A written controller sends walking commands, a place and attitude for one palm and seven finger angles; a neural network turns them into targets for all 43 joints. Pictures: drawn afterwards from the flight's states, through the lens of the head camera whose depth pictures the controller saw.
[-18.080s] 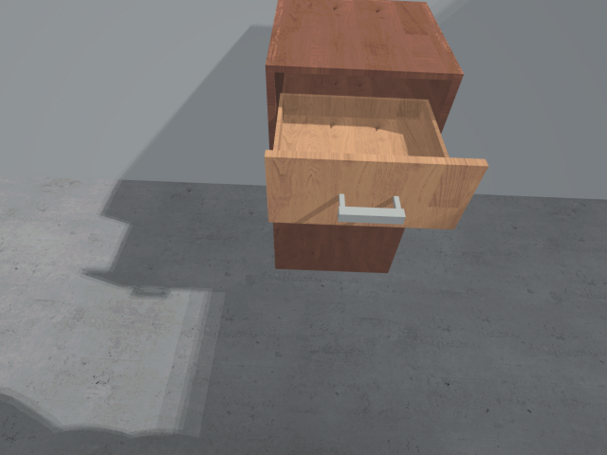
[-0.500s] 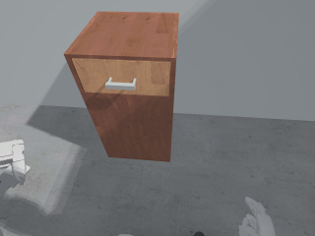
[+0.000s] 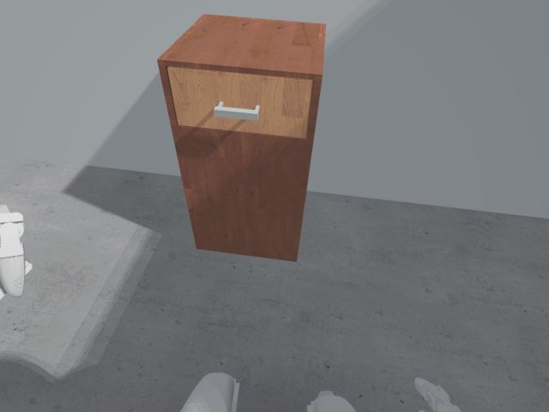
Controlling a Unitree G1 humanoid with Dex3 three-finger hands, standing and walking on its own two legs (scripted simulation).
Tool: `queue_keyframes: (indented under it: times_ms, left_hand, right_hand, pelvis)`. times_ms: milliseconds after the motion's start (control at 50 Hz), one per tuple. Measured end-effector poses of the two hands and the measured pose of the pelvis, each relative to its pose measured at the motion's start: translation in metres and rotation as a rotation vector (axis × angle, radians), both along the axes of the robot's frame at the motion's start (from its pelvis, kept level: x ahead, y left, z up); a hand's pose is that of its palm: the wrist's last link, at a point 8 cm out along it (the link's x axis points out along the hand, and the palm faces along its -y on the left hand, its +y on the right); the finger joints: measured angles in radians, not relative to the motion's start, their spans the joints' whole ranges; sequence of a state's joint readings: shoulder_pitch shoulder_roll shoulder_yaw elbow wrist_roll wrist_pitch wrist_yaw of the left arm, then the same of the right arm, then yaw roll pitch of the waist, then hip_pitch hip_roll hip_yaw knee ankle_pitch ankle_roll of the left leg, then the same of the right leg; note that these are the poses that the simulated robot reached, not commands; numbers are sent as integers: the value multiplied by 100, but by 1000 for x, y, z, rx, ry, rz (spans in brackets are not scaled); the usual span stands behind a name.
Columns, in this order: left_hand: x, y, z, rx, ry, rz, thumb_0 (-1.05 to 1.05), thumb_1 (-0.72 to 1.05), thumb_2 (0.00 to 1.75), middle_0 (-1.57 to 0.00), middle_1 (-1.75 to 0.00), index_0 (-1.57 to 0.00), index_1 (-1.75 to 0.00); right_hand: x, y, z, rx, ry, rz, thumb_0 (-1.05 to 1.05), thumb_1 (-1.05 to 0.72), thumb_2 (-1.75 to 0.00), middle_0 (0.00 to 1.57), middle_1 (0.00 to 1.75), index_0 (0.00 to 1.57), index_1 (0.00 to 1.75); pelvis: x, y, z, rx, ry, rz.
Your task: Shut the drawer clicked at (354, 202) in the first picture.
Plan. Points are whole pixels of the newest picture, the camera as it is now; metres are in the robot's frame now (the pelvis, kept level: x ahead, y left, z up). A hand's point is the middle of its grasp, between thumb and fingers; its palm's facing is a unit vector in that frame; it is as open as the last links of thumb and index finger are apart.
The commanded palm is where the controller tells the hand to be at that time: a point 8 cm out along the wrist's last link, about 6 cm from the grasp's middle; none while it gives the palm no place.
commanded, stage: stop stepping back and stand still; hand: left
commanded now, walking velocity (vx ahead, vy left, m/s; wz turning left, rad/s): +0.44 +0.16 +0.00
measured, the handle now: (237, 109) +0.89 +0.15 +0.01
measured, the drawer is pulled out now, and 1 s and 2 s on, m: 0.00 0.00 0.00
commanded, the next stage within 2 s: let the arm hang, fingers relaxed in 0.98 s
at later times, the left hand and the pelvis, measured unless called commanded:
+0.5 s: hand out of the picture +0.00 +0.26 +0.25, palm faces +0.43 -0.79 -0.43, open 3.2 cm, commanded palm -0.05 +0.29 +0.23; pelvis -0.19 +0.01 +0.04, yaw -4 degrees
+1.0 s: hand out of the picture -0.02 +0.24 +0.22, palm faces +0.38 -0.77 -0.51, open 3.2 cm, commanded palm -0.07 +0.27 +0.23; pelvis -0.22 +0.00 +0.05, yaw -4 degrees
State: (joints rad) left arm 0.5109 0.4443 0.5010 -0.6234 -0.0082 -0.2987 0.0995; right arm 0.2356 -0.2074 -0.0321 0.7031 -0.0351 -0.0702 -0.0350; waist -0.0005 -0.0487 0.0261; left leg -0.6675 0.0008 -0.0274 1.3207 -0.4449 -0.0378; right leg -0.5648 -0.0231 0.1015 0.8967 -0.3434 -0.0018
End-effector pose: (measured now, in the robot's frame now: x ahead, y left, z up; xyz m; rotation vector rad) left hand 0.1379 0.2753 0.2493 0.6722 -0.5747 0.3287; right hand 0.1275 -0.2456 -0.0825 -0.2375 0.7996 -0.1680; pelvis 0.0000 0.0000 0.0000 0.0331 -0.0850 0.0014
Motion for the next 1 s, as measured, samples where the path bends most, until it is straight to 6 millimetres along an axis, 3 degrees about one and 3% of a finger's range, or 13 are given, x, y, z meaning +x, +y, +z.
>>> queue_keyframes:
  times_ms: [80, 160, 240, 300, 360, 400, 440, 540, 620, 760, 820, 900, 1000]
  left_hand:
    - [-38, 30, 1, -118, -33, 51, 0, 88, 90, -141, -160, -141, -159]
    - [-61, 44, -3, -178, 8, 80, 0, 88, 90, -141, -160, -141, -160]
    - [-90, 33, -2, -262, 105, 54, 1, 89, 90, -141, -160, -141, -160]
    - [-115, 17, 12, -252, 123, 7, 1, 89, 90, -141, -160, -141, -160]
    - [-142, 7, 25, -138, 101, -13, 1, 89, 90, -141, -160, -141, -160]
    - [-161, 3, 25, -41, 59, -22, 1, 89, 90, -140, -160, -141, -160]
    - [-171, 9, 24, -36, 50, -21, 1, 88, 90, -141, -160, -141, -160]
    - [-174, 29, -5, -201, 143, 44, 0, 89, 90, -141, -160, -141, -160]
    - [-173, 29, -26, -253, 178, 4, 1, 89, 90, -141, -160, -141, -160]
    - [-177, 9, 3, -118, 183, -50, 1, 89, 90, -140, -160, -141, -160]
    - [-187, 0, 13, -41, 198, -15, 1, 89, 90, -140, -160, -141, -160]
    - [-195, -4, 6, -31, 218, 42, 1, 89, 90, -140, -160, -141, -159]
    - [-193, -4, -8, -140, 291, 86, 1, 88, 90, -140, -160, -141, -159]
  right_hand:
    - [-35, 17, 19, -38, -72, 6, 2, -91, -90, 21, 30, 21, 30]
    - [-73, 38, 39, 26, -126, 2, 2, -91, -90, 20, 30, 21, 30]
    - [-113, 50, 67, 52, -114, 16, 2, -90, -90, 21, 30, 21, 30]
    - [-135, 50, 81, 25, -108, 41, 2, -90, -90, 21, 30, 21, 30]
    - [-147, 42, 77, 17, -137, 63, 2, -90, -90, 21, 30, 21, 30]
    - [-153, 31, 59, -1, -143, 82, 1, -90, -90, 21, 30, 21, 30]
    - [-164, 22, 48, -13, -95, 62, 1, -90, -90, 21, 30, 21, 30]
    - [-199, 13, 54, -36, -69, -41, 2, -90, -90, 21, 30, 21, 30]
    - [-222, 14, 51, -82, -107, -80, 2, -90, -90, 21, 30, 21, 30]
    - [-260, 34, 42, 46, -32, -117, 2, -90, -90, 20, 30, 20, 30]
    - [-265, 34, 29, 89, 7, -105, 2, -90, -90, 21, 30, 21, 30]
    - [-261, 21, 6, 98, 75, -57, 2, -90, -90, 21, 30, 21, 30]
    - [-247, 4, 19, 72, 67, -75, 2, -90, -90, 21, 30, 21, 30]
  pelvis:
    - [-36, 20, 9, -53, 44, -15]
    - [-76, 23, 27, -71, 24, -12]
    - [-104, 19, 55, -97, 46, -23]
    - [-127, 13, 67, -109, 61, -19]
    - [-152, 6, 57, -76, 80, 7]
    - [-172, 5, 36, -28, 99, -25]
    - [-185, 8, 33, -38, 94, -49]
    - [-197, 20, 43, -3, 94, -70]
    - [-206, 33, 33, -13, 72, -63]
    - [-219, 20, 46, -27, 61, -67]
    - [-218, 9, 44, -27, 74, -50]
    - [-223, 3, 36, 0, 65, -58]
    - [-217, 3, 49, 20, 63, -61]
